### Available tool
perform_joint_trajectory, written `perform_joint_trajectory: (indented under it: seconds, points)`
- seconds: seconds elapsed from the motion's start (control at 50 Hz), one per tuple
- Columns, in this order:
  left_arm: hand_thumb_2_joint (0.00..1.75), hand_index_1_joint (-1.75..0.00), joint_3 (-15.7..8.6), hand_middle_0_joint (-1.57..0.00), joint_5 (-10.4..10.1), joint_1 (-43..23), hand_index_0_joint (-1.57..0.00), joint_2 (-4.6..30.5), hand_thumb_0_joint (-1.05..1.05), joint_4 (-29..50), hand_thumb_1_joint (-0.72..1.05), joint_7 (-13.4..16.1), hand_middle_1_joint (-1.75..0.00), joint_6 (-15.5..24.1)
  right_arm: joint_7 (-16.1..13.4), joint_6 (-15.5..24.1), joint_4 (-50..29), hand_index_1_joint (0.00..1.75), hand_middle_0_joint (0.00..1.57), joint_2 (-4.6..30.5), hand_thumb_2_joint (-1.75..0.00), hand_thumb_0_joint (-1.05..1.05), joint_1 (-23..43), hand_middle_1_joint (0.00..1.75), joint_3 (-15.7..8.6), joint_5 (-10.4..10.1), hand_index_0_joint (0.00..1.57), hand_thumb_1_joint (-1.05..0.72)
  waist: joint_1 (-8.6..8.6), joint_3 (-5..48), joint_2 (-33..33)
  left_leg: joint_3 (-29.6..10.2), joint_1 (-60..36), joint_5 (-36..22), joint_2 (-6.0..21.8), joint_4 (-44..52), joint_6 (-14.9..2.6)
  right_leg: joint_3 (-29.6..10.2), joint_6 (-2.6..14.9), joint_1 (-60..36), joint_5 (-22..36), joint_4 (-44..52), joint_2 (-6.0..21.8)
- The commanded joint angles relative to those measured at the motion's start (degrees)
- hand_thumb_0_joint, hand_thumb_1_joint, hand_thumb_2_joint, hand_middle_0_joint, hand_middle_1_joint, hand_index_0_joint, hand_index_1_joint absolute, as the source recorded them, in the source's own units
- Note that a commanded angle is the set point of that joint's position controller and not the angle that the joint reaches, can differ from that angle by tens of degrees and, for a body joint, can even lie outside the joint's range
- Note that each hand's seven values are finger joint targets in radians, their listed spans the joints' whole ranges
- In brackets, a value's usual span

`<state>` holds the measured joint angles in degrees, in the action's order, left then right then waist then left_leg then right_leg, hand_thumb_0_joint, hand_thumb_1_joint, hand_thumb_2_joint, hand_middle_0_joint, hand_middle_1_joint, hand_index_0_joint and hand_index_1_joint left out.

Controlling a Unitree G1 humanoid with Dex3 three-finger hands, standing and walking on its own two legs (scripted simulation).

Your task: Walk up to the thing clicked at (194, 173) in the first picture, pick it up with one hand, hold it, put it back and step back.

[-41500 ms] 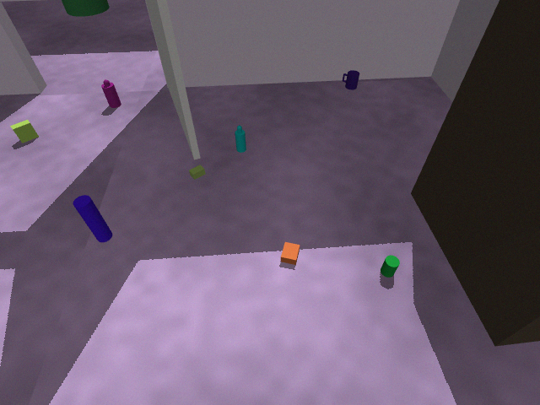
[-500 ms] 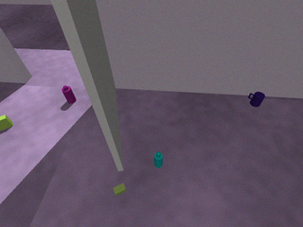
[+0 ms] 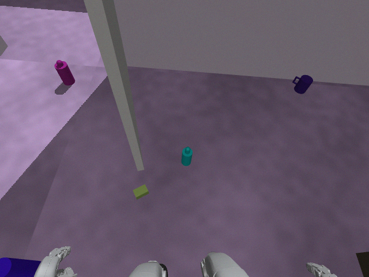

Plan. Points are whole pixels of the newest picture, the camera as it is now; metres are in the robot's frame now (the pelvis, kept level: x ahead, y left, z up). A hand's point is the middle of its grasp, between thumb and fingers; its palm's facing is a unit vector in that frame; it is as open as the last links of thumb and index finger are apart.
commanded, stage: step back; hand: left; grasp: from above
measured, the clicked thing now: (140, 191) +0.52 +0.21 -0.75
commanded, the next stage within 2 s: none
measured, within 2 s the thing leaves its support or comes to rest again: neither
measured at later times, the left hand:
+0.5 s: hand out of the picture +0.02 +0.27 -0.15, palm faces +0.02 -0.92 -0.40, open 7.4 cm
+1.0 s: hand out of the picture -0.20 +0.25 -0.16, palm faces -0.06 -0.92 -0.39, open 7.3 cm
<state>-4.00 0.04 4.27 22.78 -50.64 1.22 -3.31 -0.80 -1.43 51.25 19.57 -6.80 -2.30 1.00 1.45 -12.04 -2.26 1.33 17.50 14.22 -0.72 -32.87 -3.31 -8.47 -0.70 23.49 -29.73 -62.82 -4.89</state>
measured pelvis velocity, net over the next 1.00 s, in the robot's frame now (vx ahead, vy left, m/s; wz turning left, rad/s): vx -0.28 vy -0.02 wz -0.05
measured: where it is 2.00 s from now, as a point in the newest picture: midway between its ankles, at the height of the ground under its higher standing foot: outside the picture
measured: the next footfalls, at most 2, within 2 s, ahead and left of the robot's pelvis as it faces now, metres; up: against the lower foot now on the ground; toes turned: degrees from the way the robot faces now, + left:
right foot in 0.16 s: -0.02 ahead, -0.14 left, +0.00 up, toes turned +0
left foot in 0.50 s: -0.09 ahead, +0.11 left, +0.00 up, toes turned +0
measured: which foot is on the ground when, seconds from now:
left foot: down 0.00-0.20, up 0.22-0.48, down 0.50-0.96, up 0.98-1.00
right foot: up 0.00-0.14, down 0.16-0.52, up 0.54-0.92, down 0.94-1.00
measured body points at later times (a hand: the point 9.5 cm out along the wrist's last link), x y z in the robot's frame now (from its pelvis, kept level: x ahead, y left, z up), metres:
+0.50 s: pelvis -0.11 +0.00 -0.01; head -0.05 +0.00 +0.43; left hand +0.01 +0.31 -0.12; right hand -0.02 -0.32 -0.13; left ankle -0.13 +0.11 -0.73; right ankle -0.06 -0.13 -0.73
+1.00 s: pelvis -0.28 -0.02 -0.02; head -0.23 -0.03 +0.43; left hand -0.20 +0.30 -0.13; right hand -0.16 -0.35 -0.13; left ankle -0.14 +0.10 -0.72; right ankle -0.30 -0.15 -0.73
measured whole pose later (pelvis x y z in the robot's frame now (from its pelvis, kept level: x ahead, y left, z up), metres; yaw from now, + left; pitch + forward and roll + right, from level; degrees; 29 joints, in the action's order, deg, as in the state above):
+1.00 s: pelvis -0.28 -0.02 -0.02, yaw -3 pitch -3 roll -1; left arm -4.8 2.0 13.2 21.1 -49.8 -1.2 -3.0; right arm -0.8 -3.2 47.5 23.5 -6.0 -3.2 0.7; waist -0.5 -9.1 2.4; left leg -3.4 29.1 19.6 0.8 -43.5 0.3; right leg -1.4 0.3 13.2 -23.0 -38.9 -1.3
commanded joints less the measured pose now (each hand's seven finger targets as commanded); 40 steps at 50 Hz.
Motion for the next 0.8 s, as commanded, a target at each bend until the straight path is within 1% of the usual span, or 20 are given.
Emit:
perform_joint_trajectory:
  seconds: [0.0, 0.08, 0.12, 0.14, 0.16, 0.18, 0.2, 0.24, 0.26, 0.38, 0.44, 0.46, 0.48, 0.5, 0.52, 0.54, 0.56, 0.62, 0.72, 0.78]
  points:
    - [0.90, -0.30, -3.3, -0.20, 0.4, 2.8, -0.20, 9.5, 0.00, 4.8, 0.90, 0.7, -0.30, 1.4, -1.2, 1.2, -4.7, 0.30, 0.20, 16.0, -0.90, 0.00, -3.8, 0.30, -4.6, 0.4, 0.20, -0.90, 1.74, 15.7, 10.4, -15.9, -16.7, -33.1, 16.6, 5.3, -11.56, 1.8, -0.69, 2.5, -0.3, 7.5, 2.1]
    - [0.90, -0.30, -3.3, -0.20, 0.8, 6.9, -0.20, 8.6, 0.00, 4.0, 0.90, -0.1, -0.30, 2.1, -0.9, 0.8, -6.1, 0.30, 0.20, 16.8, -0.90, 0.00, -0.7, 0.30, -4.4, 0.1, 0.20, -0.90, -0.09, 18.5, 10.7, -14.7, -12.8, -23.2, 15.2, 3.2, -9.57, 6.0, 0.99, -5.3, 4.8, 24.0, 4.4]
    - [0.90, -0.30, -3.6, -0.20, 1.3, 11.8, -0.20, 8.0, 0.00, 1.8, 0.90, -0.3, -0.30, 2.5, -0.5, 0.2, -6.3, 0.30, 0.20, 16.9, -0.90, 0.00, 1.8, 0.30, -4.1, -0.5, 0.20, -0.90, -2.84, 18.0, 10.4, -12.3, -4.1, -17.2, 13.3, 0.9, -5.96, 8.2, 2.69, -15.0, 16.0, 35.8, 4.3]
    - [0.90, -0.30, -4.0, -0.20, 2.1, 11.9, -0.20, 10.2, 0.00, 2.1, 0.90, -0.2, -0.30, 3.0, -0.4, 0.1, -6.2, 0.30, 0.20, 14.9, -0.90, 0.00, 1.3, 0.30, -3.5, -1.0, 0.20, -0.90, -2.52, 17.3, 5.6, -11.0, 2.3, -10.5, 10.6, -1.5, -2.62, 2.0, 3.95, -18.0, 18.9, 38.2, 7.9]
    - [0.90, -0.30, -5.0, -0.20, 2.4, 9.6, -0.20, 14.6, 0.00, 3.6, 0.90, -0.3, -0.30, 3.4, -0.2, 0.1, -6.9, 0.30, 0.20, 12.7, -0.90, 0.00, 0.4, 0.30, -2.8, -1.3, 0.20, -0.90, -1.42, 15.3, -6.9, -6.5, 11.5, 3.3, 2.0, -10.2, 1.37, -12.7, 8.65, -19.1, 21.1, 41.8, 17.7]
    - [0.90, -0.30, -5.8, -0.20, 1.8, 6.5, -0.20, 19.2, 0.00, 5.3, 0.90, -0.4, -0.30, 3.1, -0.8, -0.3, -7.0, 0.30, 0.20, 12.4, -0.90, 0.00, 3.7, 0.30, -3.2, -1.2, 0.20, -0.90, -4.44, 11.5, -14.2, -5.2, 10.2, 21.4, -5.2, -24.5, 2.94, -22.4, 18.84, -7.0, 26.6, 45.8, 28.3]
    - [0.90, -0.30, -5.4, -0.20, 2.1, 3.4, -0.20, 17.1, 0.00, 7.3, 0.90, -0.2, -0.30, 3.5, -0.9, -0.5, -5.8, 0.30, 0.20, 13.9, -0.90, 0.00, 1.9, 0.30, -3.6, -1.0, 0.20, -0.90, -3.04, 9.2, -10.1, -10.4, 8.2, 21.2, -4.5, -33.1, 3.47, -22.4, 19.45, -3.5, 30.7, 44.8, 28.7]
    - [0.90, -0.30, -4.1, -0.20, 1.4, -0.8, -0.20, 12.6, 0.00, 8.0, 0.90, 0.4, -0.30, 3.5, -0.7, -0.5, -4.4, 0.30, 0.20, 13.2, -0.90, 0.00, -2.2, 0.30, -3.3, -1.6, 0.20, -0.90, 0.21, 9.3, -3.8, -12.2, 9.1, 14.9, -6.6, -36.3, 3.16, -7.7, 14.13, -6.8, 39.6, 40.5, 19.6]
    - [0.90, -0.30, -4.2, -0.20, 1.6, -1.2, -0.20, 12.2, 0.00, 8.5, 0.90, 0.5, -0.30, 3.4, -0.9, -0.2, -4.0, 0.30, 0.20, 13.2, -0.90, 0.00, -3.0, 0.30, -3.0, -1.7, 0.20, -0.90, 0.17, 10.0, -5.5, -10.9, 9.8, 14.1, -7.2, -36.4, 3.66, -5.1, 12.71, -8.8, 40.6, 39.3, 18.2]
    - [0.90, -0.30, -3.9, -0.20, 2.0, 4.8, -0.20, 11.5, 0.00, 9.7, 0.90, 1.1, -0.30, 2.7, -0.9, 0.4, -5.8, 0.30, 0.20, 12.6, -0.90, 0.00, -2.1, 0.30, -2.7, -0.7, 0.20, -0.90, -4.02, 13.6, -7.6, -5.8, 9.3, 16.5, -2.5, -17.5, 4.64, -3.6, 13.45, -20.9, 45.1, 33.8, 19.1]
    - [0.90, -0.30, -3.9, -0.20, 1.3, 2.4, -0.20, 13.1, 0.00, 10.8, 0.90, 0.8, -0.30, 1.9, -0.4, 0.9, -4.4, 0.30, 0.20, 12.2, -0.90, 0.00, -6.9, 0.30, -3.2, -0.2, 0.20, -0.90, -1.59, 16.2, -8.9, -2.4, 1.1, 8.1, -0.8, 0.1, 3.12, -2.6, 11.33, -19.4, 43.0, 29.1, 18.2]
    - [0.90, -0.30, -3.7, -0.20, 0.8, 1.5, -0.20, 12.9, 0.00, 11.0, 0.90, 0.4, -0.30, 1.5, -0.4, 1.3, -3.1, 0.30, 0.20, 12.1, -0.90, 0.00, -9.3, 0.30, -3.5, 0.0, 0.20, -0.90, -0.26, 17.0, -5.8, 0.1, -3.3, -1.3, -1.4, 9.0, 3.00, -0.4, 9.72, -17.7, 40.0, 26.0, 16.7]
    - [0.90, -0.30, -3.0, -0.20, 0.6, 3.2, -0.20, 10.9, 0.00, 11.4, 0.90, 0.2, -0.30, 1.2, -0.4, 1.7, -3.7, 0.30, 0.20, 14.0, -0.90, 0.00, -7.7, 0.30, -4.3, 0.8, 0.20, -0.90, -1.17, 16.3, -2.2, -6.1, -8.1, -8.5, 2.3, 10.1, 1.60, 0.0, 6.51, -10.0, 31.9, 23.7, 13.9]
    - [0.90, -0.30, -2.5, -0.20, 0.3, 4.0, -0.20, 8.3, 0.00, 12.0, 0.90, 0.0, -0.30, 1.1, -0.4, 1.9, -4.8, 0.30, 0.20, 19.5, -0.90, 0.00, -6.5, 0.30, -5.5, 1.5, 0.20, -0.90, -1.33, 16.2, 11.3, -24.8, -11.8, -16.9, 16.0, 11.8, -3.95, 4.5, 3.04, 1.3, 14.6, 14.5, 4.9]
    - [0.90, -0.30, -3.7, -0.20, 0.3, -0.7, -0.20, 10.8, 0.00, 11.9, 0.90, 1.0, -0.30, 1.1, 0.1, 1.7, -5.9, 0.30, 0.20, 24.3, -0.90, 0.00, -4.9, 0.30, -6.1, 0.7, 0.20, -0.90, 1.88, 14.4, 16.0, -32.3, -2.0, -23.4, 23.0, 13.9, -12.31, 2.1, 1.86, 0.5, -8.8, 3.8, -0.6]
    - [0.90, -0.30, -4.1, -0.20, 0.9, -1.4, -0.20, 11.5, 0.00, 10.8, 0.90, 1.4, -0.30, 0.9, -0.1, 1.9, -5.4, 0.30, 0.20, 22.6, -0.90, 0.00, -4.0, 0.30, -5.9, 0.9, 0.20, -0.90, 1.46, 12.2, 11.6, -32.0, 1.1, -21.1, 23.0, 13.8, -13.23, -3.4, 2.21, 0.9, -8.4, -4.8, -0.8]
    - [0.90, -0.30, -4.0, -0.20, 0.5, 0.7, -0.20, 10.6, 0.00, 10.1, 0.90, 1.2, -0.30, 0.7, -0.4, 2.0, -6.0, 0.30, 0.20, 19.4, -0.90, 0.00, -1.1, 0.30, -4.9, 0.6, 0.20, -0.90, -0.71, 12.5, 6.9, -23.7, -3.1, -24.5, 19.3, 11.3, -10.86, -5.0, 2.85, 3.6, -4.6, -7.7, -0.8]
    - [0.90, -0.30, -4.2, -0.20, 0.2, 6.6, -0.20, 10.8, 0.00, 8.0, 0.90, 0.8, -0.30, 0.9, -1.1, 2.0, -6.9, 0.30, 0.20, 16.4, -0.90, 0.00, 1.0, 0.30, -4.2, 0.8, 0.20, -0.90, -2.90, 12.2, 8.9, -16.6, -5.4, -25.5, 16.0, 8.8, -9.67, -3.0, 1.46, 5.2, 0.5, -12.2, -0.6]
    - [0.90, -0.30, -3.9, -0.20, 0.8, 7.0, -0.20, 9.7, 0.00, 8.3, 0.90, 0.1, -0.30, 0.9, -1.3, 1.8, -7.1, 0.30, 0.20, 15.6, -0.90, 0.00, -2.4, 0.30, -4.5, 0.4, 0.20, -0.90, 0.26, 13.8, 9.8, -14.6, -13.1, -22.3, 15.4, 8.1, -11.05, -0.9, -1.77, 5.8, 1.2, -2.5, 0.4]
    - [0.90, -0.30, -3.8, -0.20, 0.8, 8.0, -0.20, 9.2, 0.00, 8.1, 0.90, -0.2, -0.30, 1.2, -1.0, 1.4, -7.8, 0.30, 0.20, 16.7, -0.90, 0.00, -2.4, 0.30, -4.7, 0.7, 0.20, -0.90, 0.70, 15.8, 11.9, -15.1, -13.9, -17.4, 16.4, 8.3, -11.43, 1.7, -1.52, 1.6, 0.5, 7.7, 2.2]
